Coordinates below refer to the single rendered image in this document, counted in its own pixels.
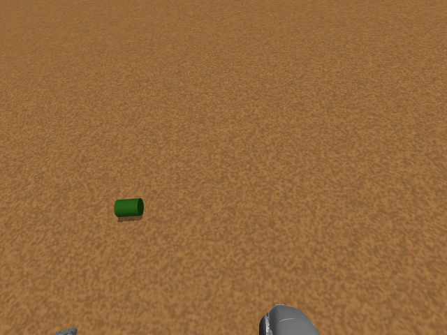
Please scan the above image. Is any can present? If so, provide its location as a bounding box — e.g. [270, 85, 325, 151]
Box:
[114, 198, 144, 217]

